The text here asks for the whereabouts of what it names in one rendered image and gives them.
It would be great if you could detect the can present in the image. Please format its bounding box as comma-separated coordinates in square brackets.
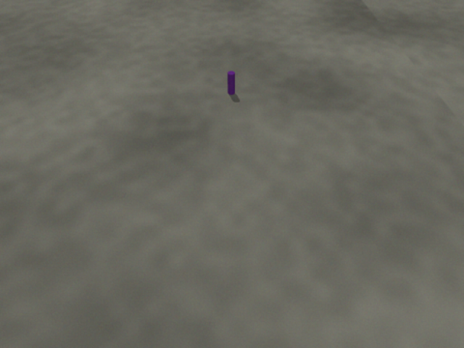
[228, 71, 235, 95]

